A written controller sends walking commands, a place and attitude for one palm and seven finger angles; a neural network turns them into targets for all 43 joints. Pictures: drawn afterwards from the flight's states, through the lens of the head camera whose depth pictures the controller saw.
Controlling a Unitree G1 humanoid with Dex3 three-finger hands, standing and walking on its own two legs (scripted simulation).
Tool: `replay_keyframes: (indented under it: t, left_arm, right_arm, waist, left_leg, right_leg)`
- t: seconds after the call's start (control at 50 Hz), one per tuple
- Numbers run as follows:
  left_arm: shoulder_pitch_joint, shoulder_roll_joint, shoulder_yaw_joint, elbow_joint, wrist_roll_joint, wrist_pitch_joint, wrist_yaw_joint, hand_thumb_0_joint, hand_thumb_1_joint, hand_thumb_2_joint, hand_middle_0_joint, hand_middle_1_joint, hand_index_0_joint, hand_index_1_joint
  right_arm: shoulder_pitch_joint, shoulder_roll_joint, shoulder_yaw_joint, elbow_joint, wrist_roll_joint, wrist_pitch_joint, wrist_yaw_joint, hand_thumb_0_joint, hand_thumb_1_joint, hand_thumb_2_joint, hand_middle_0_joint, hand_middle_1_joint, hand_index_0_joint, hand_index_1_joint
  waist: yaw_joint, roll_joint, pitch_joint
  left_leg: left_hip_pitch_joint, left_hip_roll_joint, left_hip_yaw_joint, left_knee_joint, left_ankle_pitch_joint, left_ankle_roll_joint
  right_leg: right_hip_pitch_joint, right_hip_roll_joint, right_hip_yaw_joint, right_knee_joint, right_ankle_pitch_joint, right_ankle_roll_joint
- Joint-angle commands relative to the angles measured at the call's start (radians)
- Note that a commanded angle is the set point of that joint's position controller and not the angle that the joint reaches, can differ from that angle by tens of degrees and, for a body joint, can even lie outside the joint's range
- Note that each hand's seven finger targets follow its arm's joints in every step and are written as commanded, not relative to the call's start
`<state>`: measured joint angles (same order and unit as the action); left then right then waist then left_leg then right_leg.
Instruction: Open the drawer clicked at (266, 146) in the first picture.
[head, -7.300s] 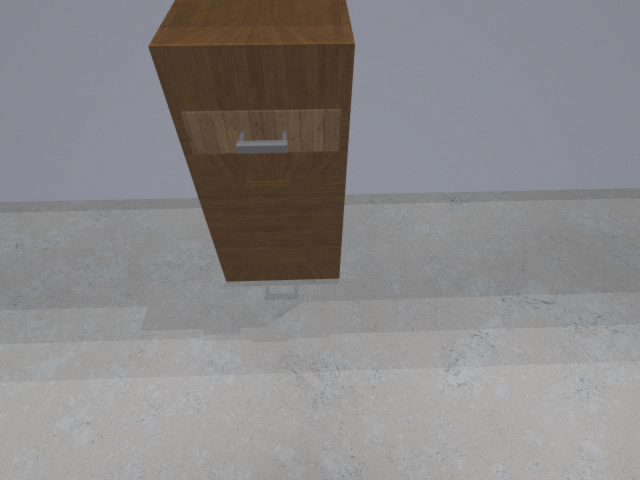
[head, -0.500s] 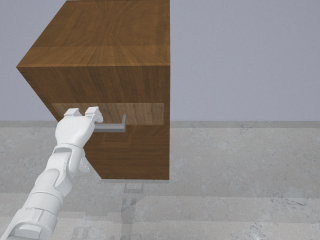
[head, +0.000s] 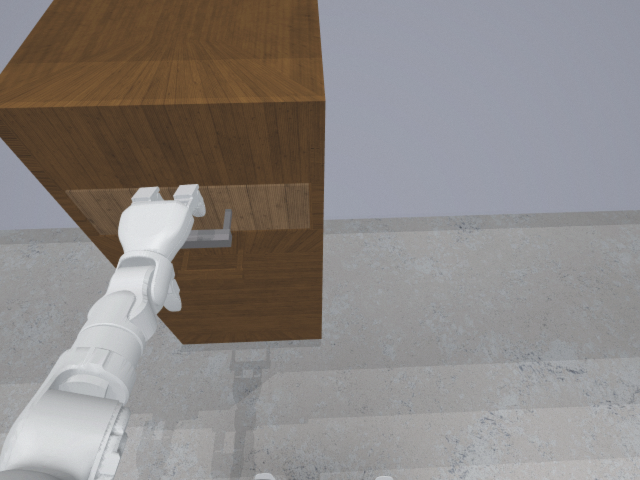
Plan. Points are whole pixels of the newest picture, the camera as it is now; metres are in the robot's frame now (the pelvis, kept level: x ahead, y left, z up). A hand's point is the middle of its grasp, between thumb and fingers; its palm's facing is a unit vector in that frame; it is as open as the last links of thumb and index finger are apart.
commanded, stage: move the hooked fingers above the handle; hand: left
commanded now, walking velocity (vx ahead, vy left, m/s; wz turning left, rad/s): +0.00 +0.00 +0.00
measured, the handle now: (194, 228) +0.51 +0.22 -0.07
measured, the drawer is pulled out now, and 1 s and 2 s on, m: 0.00 0.00 0.00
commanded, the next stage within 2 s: lower the fingers behind the handle in 0.94 s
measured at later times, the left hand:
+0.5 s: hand (188, 237) +0.46 +0.21 -0.02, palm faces -0.07 -0.04 -1.00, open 13.8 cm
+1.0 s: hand (182, 239) +0.45 +0.22 -0.02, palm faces -0.07 -0.05 -1.00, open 13.8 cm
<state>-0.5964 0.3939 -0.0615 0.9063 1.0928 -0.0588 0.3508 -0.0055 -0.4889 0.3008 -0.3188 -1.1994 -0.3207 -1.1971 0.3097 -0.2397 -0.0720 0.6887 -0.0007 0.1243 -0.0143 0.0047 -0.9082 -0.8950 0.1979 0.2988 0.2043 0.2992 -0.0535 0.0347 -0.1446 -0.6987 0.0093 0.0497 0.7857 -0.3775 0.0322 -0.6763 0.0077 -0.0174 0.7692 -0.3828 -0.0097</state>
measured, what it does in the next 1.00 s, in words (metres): stands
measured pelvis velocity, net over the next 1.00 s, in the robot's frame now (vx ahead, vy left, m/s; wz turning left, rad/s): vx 0.00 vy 0.01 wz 0.00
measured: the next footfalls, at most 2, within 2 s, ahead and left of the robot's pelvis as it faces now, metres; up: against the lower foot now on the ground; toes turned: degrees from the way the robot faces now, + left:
none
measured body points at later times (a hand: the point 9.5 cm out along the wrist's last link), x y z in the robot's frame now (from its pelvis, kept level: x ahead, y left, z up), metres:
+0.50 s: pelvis -0.01 +0.01 -0.01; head +0.09 +0.00 +0.43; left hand +0.45 +0.21 +0.03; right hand -0.01 -0.26 -0.14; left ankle -0.01 +0.10 -0.70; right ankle -0.01 -0.12 -0.70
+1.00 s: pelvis +0.00 +0.01 -0.01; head +0.10 +0.01 +0.43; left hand +0.45 +0.22 +0.03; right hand +0.04 -0.27 -0.14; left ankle -0.01 +0.10 -0.70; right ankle -0.01 -0.12 -0.70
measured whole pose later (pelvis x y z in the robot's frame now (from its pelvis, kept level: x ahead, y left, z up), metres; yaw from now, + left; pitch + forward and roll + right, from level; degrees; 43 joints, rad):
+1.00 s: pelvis +0.00 +0.01 -0.01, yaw +0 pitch +21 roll -2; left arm -0.71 0.41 -0.05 1.04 1.10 -0.03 0.40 -0.01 -0.49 0.30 -0.32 -1.20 -0.32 -1.20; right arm 0.31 -0.24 -0.07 0.69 -0.02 0.12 0.00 0.00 -0.91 -0.89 0.20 0.30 0.20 0.30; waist -0.10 0.04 -0.17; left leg -0.82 0.02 0.04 0.87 -0.41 0.04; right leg -0.78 0.02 -0.03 0.83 -0.40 0.00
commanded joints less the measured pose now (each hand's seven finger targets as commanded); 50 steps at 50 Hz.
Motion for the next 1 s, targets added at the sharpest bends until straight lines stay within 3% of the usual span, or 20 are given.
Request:
replay_keyframes:
  t: [0.0,0.04,0.12,0.14,0.2,0.22,0.24,0.3,0.32,0.34,0.42,0.48,0.52,0.54,0.6,0.76,0.86,0.9,0.92,0.98]
  left_arm:
    - [-0.48,0.244,0.082,-0.16,0.018,0.002,0.082,0.0,-0.5,0.3,-0.3,-1.2,-0.3,-1.2]
    - [-0.49,0.229,0.072,-0.116,0.022,0.013,0.096,0.0,-0.5,0.3,-0.3,-1.2,-0.3,-1.2]
    - [-0.508,0.248,0.093,-0.072,0.024,0.025,0.111,0.0,-0.5,0.3,-0.3,-1.2,-0.3,-1.2]
    - [-0.527,0.219,0.066,-0.051,0.024,0.032,0.11,0.0,-0.5,0.3,-0.3,-1.2,-0.3,-1.2]
    - [-0.548,0.232,0.068,0.006,0.023,0.05,0.105,0.0,-0.5,0.3,-0.3,-1.2,-0.3,-1.2]
    - [-0.574,0.207,0.045,0.005,0.022,0.051,0.103,0.0,-0.5,0.3,-0.3,-1.2,-0.3,-1.2]
    - [-0.559,0.248,0.079,0.001,0.022,0.051,0.102,0.0,-0.5,0.3,-0.3,-1.2,-0.3,-1.2]
    - [-0.58,0.282,0.104,-0.048,0.027,0.04,0.1,0.0,-0.5,0.3,-0.3,-1.2,-0.3,-1.2]
    - [-0.535,0.253,0.089,-0.039,0.027,0.041,0.1,0.0,-0.5,0.3,-0.3,-1.2,-0.3,-1.2]
    - [-0.53,0.227,0.072,-0.027,0.025,0.045,0.101,0.0,-0.5,0.3,-0.3,-1.2,-0.3,-1.2]
    - [-0.516,0.287,0.116,-0.033,0.018,0.053,0.109,0.0,-0.5,0.3,-0.3,-1.2,-0.3,-1.2]
    - [-0.53,0.243,0.079,-0.026,0.019,0.059,0.109,0.0,-0.5,0.3,-0.3,-1.2,-0.3,-1.2]
    - [-0.522,0.256,0.091,-0.059,0.018,0.05,0.11,0.0,-0.5,0.3,-0.3,-1.2,-0.3,-1.2]
    - [-0.51,0.235,0.076,-0.063,0.01,0.047,0.106,0.0,-0.5,0.3,-0.3,-1.2,-0.3,-1.2]
    - [-0.532,0.24,0.067,-0.038,0.008,0.041,0.097,0.0,-0.5,0.3,-0.3,-1.2,-0.3,-1.2]
    - [-0.502,0.208,0.051,-0.039,0.007,0.023,0.095,0.0,-0.5,0.3,-0.3,-1.2,-0.3,-1.2]
    - [-0.545,0.215,0.049,-0.057,0.012,0.026,0.098,0.0,-0.5,0.3,-0.3,-1.2,-0.3,-1.2]
    - [-0.542,0.237,0.07,-0.064,0.015,0.024,0.099,0.0,-0.5,0.3,-0.3,-1.2,-0.3,-1.2]
    - [-0.547,0.206,0.047,-0.072,0.015,0.024,0.1,0.0,-0.5,0.3,-0.3,-1.2,-0.3,-1.2]
    - [-0.539,0.247,0.086,-0.062,0.012,0.03,0.103,0.0,-0.5,0.3,-0.3,-1.2,-0.3,-1.2]
  right_arm:
    - [0.091,-0.152,-0.052,-0.071,-0.01,-0.026,-0.008,0.0,-0.9,-0.9,0.2,0.3,0.2,0.3]
    - [0.097,-0.153,-0.054,-0.062,-0.012,-0.028,-0.006,0.0,-0.9,-0.9,0.2,0.3,0.2,0.3]
    - [0.124,-0.16,-0.06,-0.048,-0.02,-0.031,-0.001,0.0,-0.9,-0.9,0.2,0.3,0.2,0.3]
    - [0.127,-0.158,-0.058,-0.042,-0.02,-0.031,0.001,0.0,-0.9,-0.9,0.2,0.3,0.2,0.3]
    - [0.145,-0.166,-0.055,-0.033,-0.02,-0.032,0.003,0.0,-0.9,-0.9,0.2,0.3,0.2,0.3]
    - [0.146,-0.165,-0.056,-0.034,-0.021,-0.034,0.002,0.0,-0.9,-0.9,0.2,0.3,0.2,0.3]
    - [0.153,-0.169,-0.054,-0.034,-0.022,-0.034,0.002,0.0,-0.9,-0.9,0.2,0.3,0.2,0.3]
    - [0.161,-0.171,-0.055,-0.04,-0.027,-0.029,0.0,0.0,-0.9,-0.9,0.2,0.3,0.2,0.3]
    - [0.158,-0.166,-0.055,-0.046,-0.026,-0.027,0.003,0.0,-0.9,-0.9,0.2,0.3,0.2,0.3]
    - [0.157,-0.163,-0.054,-0.044,-0.026,-0.026,0.004,0.0,-0.9,-0.9,0.2,0.3,0.2,0.3]
    - [0.154,-0.172,-0.049,-0.044,-0.023,-0.019,0.003,0.0,-0.9,-0.9,0.2,0.3,0.2,0.3]
    - [0.145,-0.168,-0.049,-0.043,-0.02,-0.019,0.0,0.0,-0.9,-0.9,0.2,0.3,0.2,0.3]
    - [0.15,-0.168,-0.053,-0.045,-0.02,-0.021,-0.002,0.0,-0.9,-0.9,0.2,0.3,0.2,0.3]
    - [0.146,-0.163,-0.053,-0.047,-0.019,-0.02,-0.002,0.0,-0.9,-0.9,0.2,0.3,0.2,0.3]
    - [0.146,-0.165,-0.048,-0.039,-0.015,-0.021,-0.006,0.0,-0.9,-0.9,0.2,0.3,0.2,0.3]
    - [0.138,-0.158,-0.05,-0.044,-0.017,-0.023,-0.003,0.0,-0.9,-0.9,0.2,0.3,0.2,0.3]
    - [0.138,-0.16,-0.051,-0.045,-0.019,-0.021,-0.002,0.0,-0.9,-0.9,0.2,0.3,0.2,0.3]
    - [0.138,-0.161,-0.051,-0.048,-0.019,-0.018,-0.002,0.0,-0.9,-0.9,0.2,0.3,0.2,0.3]
    - [0.138,-0.158,-0.052,-0.049,-0.02,-0.018,-0.001,0.0,-0.9,-0.9,0.2,0.3,0.2,0.3]
    - [0.135,-0.162,-0.05,-0.046,-0.024,-0.014,0.0,0.0,-0.9,-0.9,0.2,0.3,0.2,0.3]
  waist:
    - [-0.027,0.023,-0.377]
    - [-0.041,0.014,-0.361]
    - [-0.042,0.035,-0.437]
    - [-0.056,0.034,-0.414]
    - [-0.066,0.015,-0.397]
    - [-0.078,0.024,-0.389]
    - [-0.059,0.027,-0.416]
    - [-0.052,0.064,-0.494]
    - [-0.04,0.086,-0.482]
    - [-0.049,0.068,-0.454]
    - [-0.038,0.036,-0.441]
    - [-0.058,0.023,-0.397]
    - [-0.047,0.022,-0.446]
    - [-0.049,0.04,-0.438]
    - [-0.066,0.009,-0.377]
    - [-0.061,0.038,-0.392]
    - [-0.071,0.039,-0.406]
    - [-0.063,0.05,-0.427]
    - [-0.068,0.054,-0.43]
    - [-0.059,0.054,-0.433]
  left_leg:
    - [0.239,-0.028,-0.036,-0.033,0.378,0.011]
    - [0.222,-0.027,-0.037,-0.022,0.359,0.01]
    - [0.236,-0.024,-0.043,0.007,0.401,0.007]
    - [0.222,-0.022,-0.042,0.009,0.393,0.007]
    - [0.187,-0.02,-0.048,0.018,0.36,0.008]
    - [0.187,-0.019,-0.045,0.022,0.351,0.01]
    - [0.189,-0.02,-0.047,0.022,0.356,0.009]
    - [0.234,-0.014,-0.053,0.034,0.416,0.005]
    - [0.244,-0.015,-0.053,0.031,0.43,0.001]
    - [0.237,-0.01,-0.051,0.03,0.426,0.002]
    - [0.204,-0.012,-0.045,0.015,0.395,0.007]
    - [0.193,-0.012,-0.046,0.006,0.367,0.008]
    - [0.232,-0.011,-0.046,0.003,0.381,0.009]
    - [0.234,-0.014,-0.038,0.004,0.387,0.009]
    - [0.198,-0.016,-0.041,-0.005,0.343,0.013]
    - [0.23,-0.018,-0.042,0.009,0.383,0.009]
    - [0.236,-0.016,-0.046,0.019,0.398,0.009]
    - [0.249,-0.016,-0.052,0.026,0.423,0.006]
    - [0.256,-0.015,-0.051,0.027,0.435,0.006]
    - [0.249,-0.015,-0.053,0.031,0.449,0.004]
  right_leg:
    - [0.094,0.042,0.0,-0.05,0.333,-0.035]
    - [0.065,0.044,-0.004,-0.044,0.315,-0.034]
    - [0.049,0.049,-0.007,-0.019,0.336,-0.034]
    - [0.035,0.049,-0.009,-0.018,0.333,-0.033]
    - [0.007,0.051,-0.013,-0.012,0.301,-0.032]
    - [-0.008,0.051,-0.01,-0.014,0.297,-0.031]
    - [0.007,0.051,-0.011,-0.008,0.297,-0.032]
    - [0.016,0.053,-0.01,0.008,0.331,-0.032]
    - [0.009,0.055,-0.015,0.008,0.328,-0.035]
    - [0.0,0.056,-0.018,0.004,0.325,-0.034]
    - [0.039,0.054,-0.013,-0.008,0.325,-0.031]
    - [0.027,0.051,-0.013,-0.023,0.303,-0.031]
    - [0.047,0.052,-0.011,-0.024,0.311,-0.03]
    - [0.053,0.052,-0.008,-0.031,0.324,-0.03]
    - [0.043,0.049,-0.007,-0.045,0.3,-0.027]
    - [0.029,0.051,-0.012,-0.035,0.321,-0.032]
    - [0.021,0.051,-0.012,-0.026,0.332,-0.031]
    - [0.017,0.051,-0.014,-0.016,0.34,-0.032]
    - [0.015,0.052,-0.015,-0.016,0.347,-0.031]
    - [0.021,0.053,-0.017,-0.009,0.356,-0.033]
